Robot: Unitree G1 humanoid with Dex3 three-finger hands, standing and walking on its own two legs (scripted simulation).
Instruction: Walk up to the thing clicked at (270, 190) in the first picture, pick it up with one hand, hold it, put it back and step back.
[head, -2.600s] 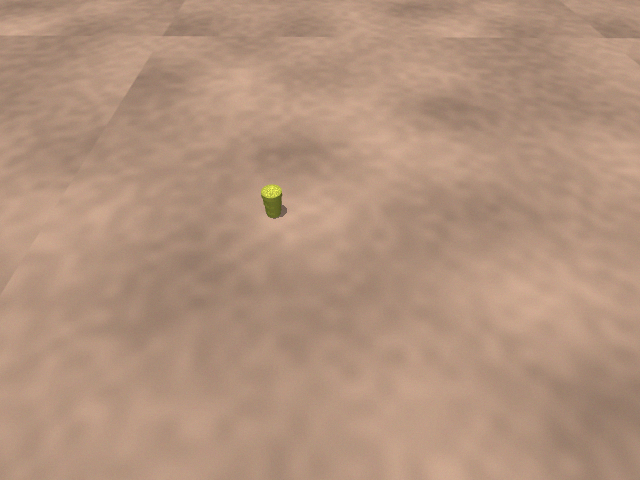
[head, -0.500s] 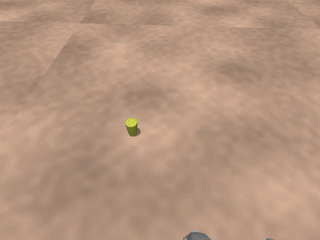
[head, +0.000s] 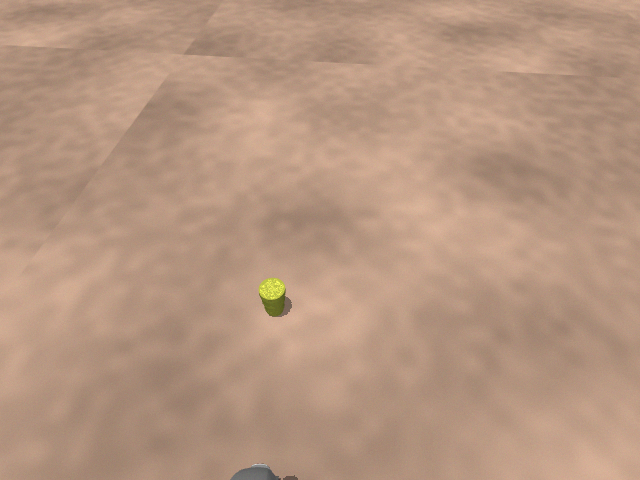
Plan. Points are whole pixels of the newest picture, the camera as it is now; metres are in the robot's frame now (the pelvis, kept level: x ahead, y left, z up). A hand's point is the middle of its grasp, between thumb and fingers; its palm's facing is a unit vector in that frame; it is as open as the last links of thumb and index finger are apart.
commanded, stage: walk up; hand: left
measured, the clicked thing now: (273, 299) +0.80 +0.21 -0.70
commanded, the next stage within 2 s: none
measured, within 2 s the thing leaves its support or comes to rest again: neither
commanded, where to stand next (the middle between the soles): +0.45 +0.03 m, yaw -2 degrees
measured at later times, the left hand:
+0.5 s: hand (163, 383) +0.27 +0.27 -0.12, palm faces -0.07 -0.90 -0.44, open 7.4 cm
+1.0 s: hand (156, 326) +0.38 +0.32 -0.15, palm faces -0.08 -0.92 -0.37, open 7.4 cm
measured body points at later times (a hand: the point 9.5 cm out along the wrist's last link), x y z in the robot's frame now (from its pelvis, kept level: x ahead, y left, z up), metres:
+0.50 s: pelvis +0.18 -0.02 -0.01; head +0.20 -0.04 +0.44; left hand +0.28 +0.31 -0.09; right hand +0.21 -0.34 -0.14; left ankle +0.13 +0.12 -0.68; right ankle +0.25 -0.13 -0.73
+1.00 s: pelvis +0.33 +0.04 +0.00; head +0.35 +0.06 +0.45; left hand +0.39 +0.37 -0.12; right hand +0.40 -0.28 -0.09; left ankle +0.38 +0.14 -0.73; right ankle +0.35 -0.11 -0.67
